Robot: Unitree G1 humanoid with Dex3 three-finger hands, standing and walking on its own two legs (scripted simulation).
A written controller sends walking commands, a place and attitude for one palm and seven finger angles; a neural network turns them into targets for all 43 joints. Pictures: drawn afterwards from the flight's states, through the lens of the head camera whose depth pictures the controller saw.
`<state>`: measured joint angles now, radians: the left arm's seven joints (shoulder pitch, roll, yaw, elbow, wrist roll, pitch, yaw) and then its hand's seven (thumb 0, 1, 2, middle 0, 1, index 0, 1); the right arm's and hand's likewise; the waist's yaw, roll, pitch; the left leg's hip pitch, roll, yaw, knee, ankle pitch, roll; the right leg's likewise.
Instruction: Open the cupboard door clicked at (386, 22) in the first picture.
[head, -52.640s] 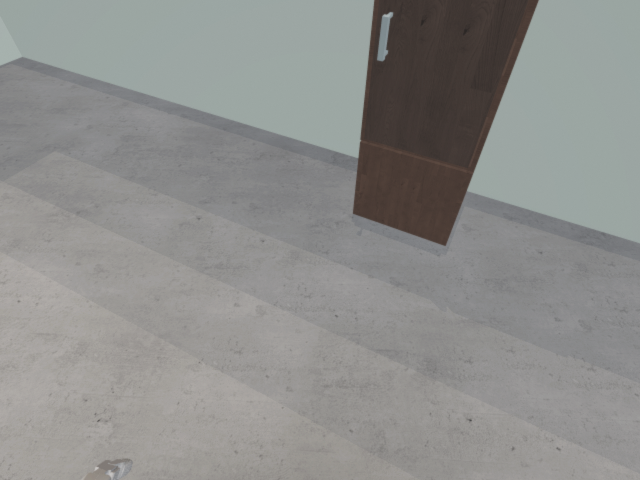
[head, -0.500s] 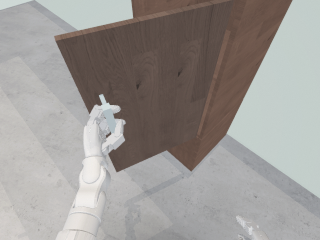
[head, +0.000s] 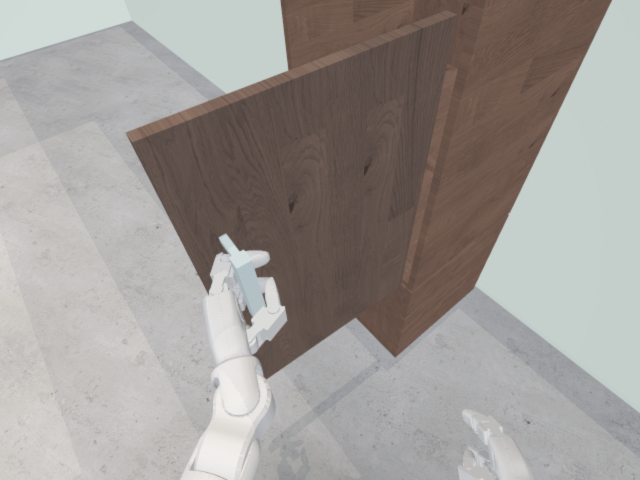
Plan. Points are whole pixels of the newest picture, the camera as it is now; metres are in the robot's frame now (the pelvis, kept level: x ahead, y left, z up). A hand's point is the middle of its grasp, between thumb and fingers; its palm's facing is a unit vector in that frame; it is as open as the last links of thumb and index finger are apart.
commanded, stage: open thumb and fingers to let go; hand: left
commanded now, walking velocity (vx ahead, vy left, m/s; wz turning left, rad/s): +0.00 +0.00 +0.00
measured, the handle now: (243, 278) +0.35 +0.11 +0.07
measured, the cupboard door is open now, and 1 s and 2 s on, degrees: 87 88 88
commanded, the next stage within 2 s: slide the hand sideways off the handle in 0.66 s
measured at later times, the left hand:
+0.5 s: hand (271, 313) +0.30 +0.07 +0.07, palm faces +0.30 -0.96 +0.00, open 14.2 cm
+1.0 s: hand (255, 344) +0.26 +0.09 +0.07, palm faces -0.27 -0.96 -0.03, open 16.3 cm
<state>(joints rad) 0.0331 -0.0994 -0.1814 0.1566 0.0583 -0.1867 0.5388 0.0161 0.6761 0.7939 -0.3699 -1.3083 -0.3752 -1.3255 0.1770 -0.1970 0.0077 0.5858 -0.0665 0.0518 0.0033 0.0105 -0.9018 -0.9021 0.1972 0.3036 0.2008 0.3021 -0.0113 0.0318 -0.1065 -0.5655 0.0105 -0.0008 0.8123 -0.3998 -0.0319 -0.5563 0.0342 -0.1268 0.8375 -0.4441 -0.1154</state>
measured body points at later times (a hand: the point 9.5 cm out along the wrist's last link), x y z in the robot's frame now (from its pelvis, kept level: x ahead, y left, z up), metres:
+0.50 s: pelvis -0.01 +0.00 +0.00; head +0.01 -0.03 +0.45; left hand +0.28 +0.12 +0.07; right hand +0.15 -0.23 -0.11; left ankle +0.00 +0.15 -0.70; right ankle -0.01 -0.04 -0.70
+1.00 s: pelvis -0.02 +0.06 +0.00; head +0.00 +0.03 +0.44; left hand +0.27 +0.14 +0.07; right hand +0.14 -0.17 -0.10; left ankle +0.00 +0.15 -0.70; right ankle -0.01 -0.04 -0.70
